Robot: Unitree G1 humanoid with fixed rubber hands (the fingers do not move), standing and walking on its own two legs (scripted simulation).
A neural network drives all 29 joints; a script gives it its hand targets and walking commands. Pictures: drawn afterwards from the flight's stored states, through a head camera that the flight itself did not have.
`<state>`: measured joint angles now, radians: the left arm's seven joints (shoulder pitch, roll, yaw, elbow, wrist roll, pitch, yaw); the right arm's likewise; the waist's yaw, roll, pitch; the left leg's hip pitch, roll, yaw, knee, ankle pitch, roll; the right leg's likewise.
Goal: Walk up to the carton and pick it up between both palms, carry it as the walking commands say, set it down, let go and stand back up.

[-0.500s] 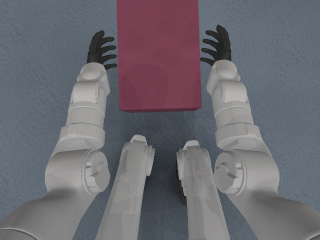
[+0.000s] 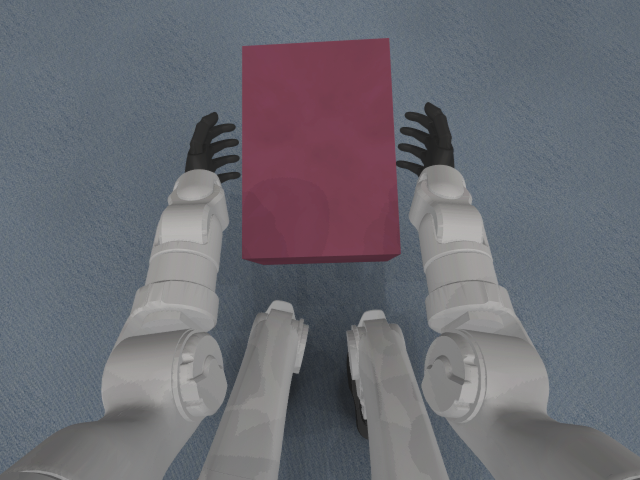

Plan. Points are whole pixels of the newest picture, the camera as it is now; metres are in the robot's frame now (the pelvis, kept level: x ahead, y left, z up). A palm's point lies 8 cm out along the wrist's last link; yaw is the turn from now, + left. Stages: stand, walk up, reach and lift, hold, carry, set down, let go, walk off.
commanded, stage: reach and lift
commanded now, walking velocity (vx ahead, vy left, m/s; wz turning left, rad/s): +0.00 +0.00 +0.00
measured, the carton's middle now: (320, 162) +0.51 +0.04 -0.16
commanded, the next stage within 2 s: none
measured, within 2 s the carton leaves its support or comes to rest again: neither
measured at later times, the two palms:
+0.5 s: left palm (185, 164) +0.42 +0.17 +0.01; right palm (461, 157) +0.45 -0.11 +0.02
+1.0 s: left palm (157, 148) +0.41 +0.17 +0.08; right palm (499, 142) +0.43 -0.11 +0.09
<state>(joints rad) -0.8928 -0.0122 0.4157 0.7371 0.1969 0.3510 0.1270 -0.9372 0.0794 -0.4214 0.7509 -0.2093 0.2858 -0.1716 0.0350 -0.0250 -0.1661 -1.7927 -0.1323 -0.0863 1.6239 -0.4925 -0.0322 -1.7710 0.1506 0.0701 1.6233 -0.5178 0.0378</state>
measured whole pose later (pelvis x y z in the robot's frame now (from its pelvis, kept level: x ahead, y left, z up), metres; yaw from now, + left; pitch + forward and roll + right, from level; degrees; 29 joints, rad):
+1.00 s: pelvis +0.03 +0.00 +0.13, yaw +1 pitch +26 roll -1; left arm -0.64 -0.10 0.43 0.69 0.24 0.32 0.11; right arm -0.67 0.15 -0.41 0.71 -0.27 0.25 -0.14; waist 0.04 -0.02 -0.18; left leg -1.20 -0.12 -0.13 1.15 -0.40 -0.02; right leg -1.18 0.13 0.11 1.15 -0.42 0.01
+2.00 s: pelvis +0.08 +0.00 +0.23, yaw +1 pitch +6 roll +0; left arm -0.37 -0.18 0.35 0.50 0.29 0.50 0.06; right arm -0.38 0.19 -0.34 0.53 -0.32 0.46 -0.08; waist 0.04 0.00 -0.10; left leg -0.39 -0.08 -0.15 0.52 -0.22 0.00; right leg -0.38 0.08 0.14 0.52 -0.24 -0.01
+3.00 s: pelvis +0.06 +0.00 +0.23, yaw +1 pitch -7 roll +0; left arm -0.40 -0.20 0.32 0.44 0.34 0.74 0.06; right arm -0.41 0.18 -0.34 0.45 -0.35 0.71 -0.03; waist 0.00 -0.01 -0.05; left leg -0.11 -0.07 -0.11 0.42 -0.18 0.01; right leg -0.10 0.06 0.14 0.43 -0.20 -0.01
